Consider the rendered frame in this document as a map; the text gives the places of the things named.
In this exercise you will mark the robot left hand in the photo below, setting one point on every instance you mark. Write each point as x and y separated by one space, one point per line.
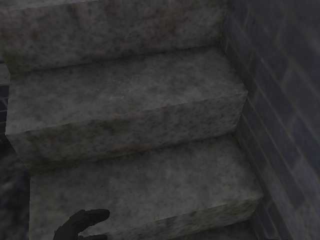
78 222

